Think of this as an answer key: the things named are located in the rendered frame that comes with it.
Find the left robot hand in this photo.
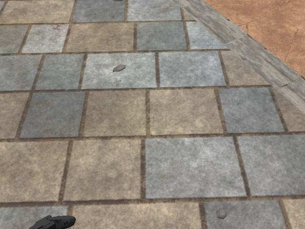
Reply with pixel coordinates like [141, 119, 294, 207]
[29, 215, 76, 229]

